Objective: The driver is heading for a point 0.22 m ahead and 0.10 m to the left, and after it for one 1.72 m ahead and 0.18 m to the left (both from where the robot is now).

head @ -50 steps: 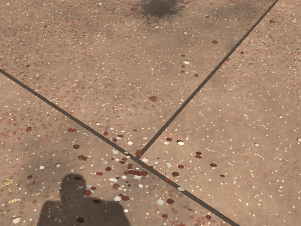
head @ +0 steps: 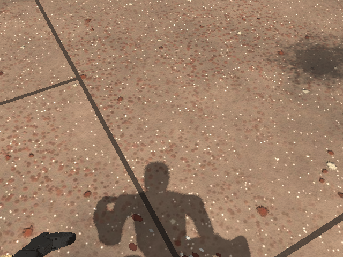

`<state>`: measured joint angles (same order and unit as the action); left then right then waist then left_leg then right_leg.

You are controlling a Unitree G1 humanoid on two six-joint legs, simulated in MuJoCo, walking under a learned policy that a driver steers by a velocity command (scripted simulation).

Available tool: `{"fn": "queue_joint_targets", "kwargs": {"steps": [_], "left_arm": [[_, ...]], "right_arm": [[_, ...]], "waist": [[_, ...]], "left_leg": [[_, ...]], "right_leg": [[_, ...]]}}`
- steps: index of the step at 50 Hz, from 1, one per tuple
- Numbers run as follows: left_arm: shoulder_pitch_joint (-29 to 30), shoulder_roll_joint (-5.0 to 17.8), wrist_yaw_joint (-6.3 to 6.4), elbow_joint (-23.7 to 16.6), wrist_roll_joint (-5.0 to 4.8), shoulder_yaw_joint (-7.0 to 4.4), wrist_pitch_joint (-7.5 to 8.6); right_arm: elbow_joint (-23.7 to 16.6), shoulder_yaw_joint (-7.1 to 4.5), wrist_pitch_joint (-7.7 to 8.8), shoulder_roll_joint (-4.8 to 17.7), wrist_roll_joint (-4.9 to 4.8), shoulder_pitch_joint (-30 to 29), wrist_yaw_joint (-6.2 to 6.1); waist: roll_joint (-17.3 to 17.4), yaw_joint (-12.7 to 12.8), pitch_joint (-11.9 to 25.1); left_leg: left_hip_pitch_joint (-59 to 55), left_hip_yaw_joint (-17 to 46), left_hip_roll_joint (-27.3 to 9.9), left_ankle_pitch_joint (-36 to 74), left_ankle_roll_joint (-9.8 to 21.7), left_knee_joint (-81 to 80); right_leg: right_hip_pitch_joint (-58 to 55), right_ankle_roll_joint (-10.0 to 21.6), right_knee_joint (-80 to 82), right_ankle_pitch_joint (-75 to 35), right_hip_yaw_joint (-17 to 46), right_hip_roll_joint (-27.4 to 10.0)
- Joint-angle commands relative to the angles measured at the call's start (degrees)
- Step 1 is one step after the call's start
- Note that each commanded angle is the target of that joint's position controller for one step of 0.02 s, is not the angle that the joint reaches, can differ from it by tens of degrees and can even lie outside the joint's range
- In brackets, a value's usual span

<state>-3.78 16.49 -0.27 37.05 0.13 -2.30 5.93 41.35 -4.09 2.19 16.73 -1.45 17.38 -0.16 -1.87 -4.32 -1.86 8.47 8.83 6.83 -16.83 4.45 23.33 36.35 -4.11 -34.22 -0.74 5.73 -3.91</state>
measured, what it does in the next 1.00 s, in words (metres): walks ahead, turning left: right foot, then left foot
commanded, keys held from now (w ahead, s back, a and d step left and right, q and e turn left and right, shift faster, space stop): w+q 0.52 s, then w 0.32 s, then w+e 0.16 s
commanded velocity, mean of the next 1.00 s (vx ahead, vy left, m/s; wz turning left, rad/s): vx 0.50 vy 0.00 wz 0.40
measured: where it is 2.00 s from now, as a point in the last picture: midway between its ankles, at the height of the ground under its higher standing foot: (114, 121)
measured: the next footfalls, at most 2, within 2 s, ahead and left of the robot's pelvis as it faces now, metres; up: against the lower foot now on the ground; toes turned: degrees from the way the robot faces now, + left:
right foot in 0.10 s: +0.24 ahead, -0.15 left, +0.00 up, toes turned +7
left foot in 0.62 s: +0.45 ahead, +0.18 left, +0.00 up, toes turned +24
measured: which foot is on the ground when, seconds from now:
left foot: down 0.00-0.10, up 0.12-0.60, down 0.62-1.00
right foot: up 0.00-0.08, down 0.10-0.60, up 0.62-1.00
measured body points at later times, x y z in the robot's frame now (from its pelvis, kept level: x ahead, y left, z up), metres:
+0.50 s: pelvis +0.27 -0.02 +0.00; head +0.30 +0.00 +0.45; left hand +0.20 +0.27 -0.12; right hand +0.55 -0.18 -0.08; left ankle +0.38 +0.17 -0.69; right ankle +0.20 -0.15 -0.74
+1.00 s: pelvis +0.52 +0.12 +0.00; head +0.54 +0.14 +0.45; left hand +0.59 +0.42 -0.10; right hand +0.69 -0.12 -0.11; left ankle +0.41 +0.16 -0.74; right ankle +0.77 +0.05 -0.69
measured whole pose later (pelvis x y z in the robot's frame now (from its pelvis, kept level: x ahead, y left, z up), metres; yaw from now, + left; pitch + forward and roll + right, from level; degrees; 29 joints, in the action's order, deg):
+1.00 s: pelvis +0.52 +0.12 +0.00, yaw +23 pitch +1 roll +2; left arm -7.1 16.4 -1.7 42.8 -1.1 -2.2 4.2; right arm 43.8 -3.0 4.3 15.7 0.1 18.3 0.5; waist -3.2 -3.2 -1.2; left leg -0.3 -2.3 4.8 -14.7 3.8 12.9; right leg 39.4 -1.0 -38.1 -5.9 1.3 -6.5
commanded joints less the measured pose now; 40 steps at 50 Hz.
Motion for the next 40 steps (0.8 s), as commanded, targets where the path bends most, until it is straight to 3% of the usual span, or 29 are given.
{"fn": "queue_joint_targets", "kwargs": {"steps": [1,3,4,5,6,7,8,9,10,12,14,17,22,26,28,29,30,31,32,33,34,35,36,38,40], "left_arm": [[3.83,6.3,-0.71,-4.87,-0.73,-2.02,1.52],[-1.09,7.53,-0.76,-3.86,-0.88,-3.03,2.04],[-6.41,9.13,-0.42,-2.97,-0.3,-3.93,2.37],[-15.04,12.42,0.18,-2.6,0.75,-4.81,2.46],[-19.31,16.91,-0.21,-0.24,1.55,-5.86,1.67],[-18.46,11.31,-0.43,-1.12,0.24,-4.84,1.34],[-16.21,7.86,-0.04,-1.62,0.01,-3.83,0.88],[-13.46,6.9,0.06,-1.72,0.55,-3.28,0.44],[-11.71,5.71,0.13,-1.28,0.74,-2.87,0.17],[-10.46,4.63,0.3,-0.49,0.79,-2.53,0.44],[-10.59,5.27,0.27,0.79,0.26,-2.83,0.84],[-11.19,7.44,0.43,2.58,0.41,-3.64,0.83],[-12.19,9.38,0.86,4.85,-0.14,-4.11,-0.17],[-14.27,11.46,0.81,6.65,-1.35,-4.77,-1.3],[-14.75,13.07,0.95,7.27,-2.05,-5.16,-1.88],[-14.49,13.71,1.06,7.48,-2.3,-5.23,-2.24],[-14.35,12.62,1.22,7.6,-2.31,-4.64,-2.4],[-15.19,9.08,1.28,6.53,-0.5,-3.1,-2.0],[-21.51,2.22,0.27,3.97,0.43,-0.6,-0.59],[-14.66,8.31,-0.32,4.27,-1.95,-1.84,0.86],[-9.24,9.89,-0.47,2.38,-3.48,-2.32,1.41],[-8.21,8.97,-0.01,2.41,-2.6,-1.99,1.62],[-8.28,8.89,0.28,3.0,-1.17,-2.19,1.4],[-11.64,8.06,0.05,4.12,-0.84,-2.27,0.11],[-11.92,6.31,0.11,4.48,-0.42,-1.91,-1.02]], "right_arm": [[-2.77,-2.43,0.08,8.89,-0.23,1.79,-0.49],[-3.33,-2.35,-0.07,8.29,-0.03,0.3,-0.49],[-3.81,-1.67,0.13,6.26,0.24,0.06,-0.35],[-5.09,-0.33,0.43,2.61,1.17,0.43,-0.13],[-6.82,0.69,1.08,-0.28,-0.61,8.78,-0.08],[-5.23,-0.39,0.96,6.22,-1.4,7.97,-0.33],[-6.02,-1.32,0.55,9.31,-0.89,1.34,-0.35],[-6.85,-1.36,0.22,8.79,-0.04,-1.93,-0.45],[-7.7,-1.54,0.18,8.08,0.48,-3.9,-0.24],[-7.84,-1.5,-0.41,6.01,-0.31,-2.97,0.38],[-8.12,-1.11,-1.07,4.15,-0.2,-3.65,0.52],[-8.95,-0.66,-1.28,3.1,0.27,-6.69,0.73],[-10.06,0.11,-0.33,1.76,0.1,-14.51,2.47],[-12.09,-0.08,-0.25,2.43,-0.14,-18.72,3.69],[-12.33,-0.96,-0.41,3.9,0.37,-16.47,3.71],[-11.26,-2.03,-0.57,5.66,0.51,-11.11,3.52],[-8.5,-3.67,-0.76,8.24,0.32,-1.43,2.86],[-6.32,-5.07,-1.24,12.47,0.3,7.86,1.65],[-6.66,-5.13,-0.46,18.04,0.25,5.6,1.53],[-7.22,-3.71,0.12,12.44,0.37,7.32,1.82],[-6.41,-2.94,0.79,10.46,0.68,4.59,2.04],[-6.28,-2.32,1.13,8.85,0.5,0.88,2.02],[-6.43,-1.65,1.27,6.85,0.8,-2.48,1.97],[-6.65,-1.07,1.89,5.31,1.63,-4.77,1.81],[-5.35,-1.21,2.68,6.15,1.3,-4.44,1.57]], "waist": [[7.94,0.56,3.34],[9.59,3.99,4.09],[9.02,6.82,7.31],[2.38,10.24,15.34],[-18.03,6.24,21.56],[-12.02,7.96,17.95],[-6.23,9.79,10.73],[-2.39,8.92,6.79],[-2.25,7.94,3.59],[-5.01,5.99,1.93],[-4.63,5.53,1.05],[-2.62,5.83,0.6],[-1.65,8.57,-1.3],[-1.98,9.01,-2.91],[-3.48,6.5,-0.32],[-3.77,2.85,2.96],[-2.44,-2.39,7.88],[4.2,-5.66,13.72],[17.26,2.12,21.33],[9.52,-3.05,23.7],[8.44,-2.98,14.41],[4.46,-0.41,9.71],[4.27,1.77,6.59],[5.62,4.86,5.79],[4.57,5.69,4.37]], "left_leg": [[1.99,12.71,-13.23,10.56,7.3,-1.44],[1.22,14.87,-13.26,11.35,5.61,2.96],[3.15,12.99,-10.6,13.45,3.66,9.59],[9.69,7.94,-6.97,5.73,1.25,25.76],[29.98,0.82,0.11,-18.15,-2.39,44.48],[37.3,2.02,-4.75,-15.62,-3.29,52.12],[38.96,0.73,-6.68,-9.95,-3.74,53.94],[37.2,-0.88,-8.52,-5.86,-4.01,52.8],[36.0,-0.88,-9.95,-3.27,-4.15,50.12],[32.01,-1.96,-11.91,-1.09,-4.21,46.83],[32.39,-2.94,-12.47,-0.12,-4.73,43.84],[34.77,-3.18,-13.19,5.14,-5.64,36.95],[31.18,-7.57,-12.17,17.14,-4.55,21.23],[29.15,-10.86,-10.6,12.89,-1.88,14.51],[22.14,-13.4,-7.0,6.59,0.69,12.86],[14.45,-14.48,-4.68,5.65,2.39,10.95],[-0.09,-14.71,-2.54,10.29,4.45,7.29],[-18.45,-1.85,-11.13,12.81,7.53,8.21],[-33.23,31.0,-26.18,2.09,18.39,1.61],[-32.06,34.94,-27.29,-3.11,17.57,-4.68],[-25.14,25.58,-25.43,1.54,14.96,-5.48],[-16.67,18.72,-23.0,7.33,12.93,-5.65],[-9.41,13.41,-20.9,13.64,11.76,-6.5],[-2.32,9.08,-19.0,18.72,11.54,-9.73],[0.89,5.36,-18.65,22.42,12.07,-12.22]], "right_leg": [[-9.77,1.19,4.88,0.85,-1.81,3.69],[-16.03,3.64,7.54,4.0,-2.44,3.87],[-24.94,5.73,8.23,4.15,-1.7,2.07],[-39.2,9.67,7.5,7.54,8.07,-8.16],[-55.62,19.44,13.74,20.52,36.47,-20.85],[-53.97,18.78,16.54,34.14,41.04,-21.19],[-47.67,16.07,17.02,32.86,30.84,-18.35],[-40.85,14.52,17.39,24.7,22.94,-15.7],[-35.7,14.11,18.46,18.01,17.24,-13.32],[-30.48,13.46,21.3,12.23,9.45,-10.76],[-29.27,14.39,23.31,8.0,4.94,-10.89],[-31.19,15.27,24.64,2.04,-0.1,-11.94],[-33.47,12.87,24.63,-1.87,-9.89,-10.37],[-38.88,11.54,22.18,-8.93,-13.31,-12.29],[-40.52,10.97,15.58,-27.97,-14.87,-12.69],[-40.11,10.32,8.09,-35.95,-16.07,-12.09],[-34.78,8.85,-3.02,-36.1,-17.86,-10.24],[-19.71,6.56,-20.64,-13.5,-17.95,-7.78],[1.97,3.61,-39.83,35.22,-10.95,2.99],[6.86,3.95,-44.73,34.01,-1.5,2.2],[10.54,4.71,-43.92,29.21,-2.26,0.1],[8.65,5.03,-39.54,24.14,-2.51,-2.52],[5.37,4.62,-35.62,21.24,-2.67,-4.07],[-0.56,3.92,-32.43,17.75,-2.18,-5.37],[-0.89,2.52,-28.8,15.33,-2.98,-5.36]]}}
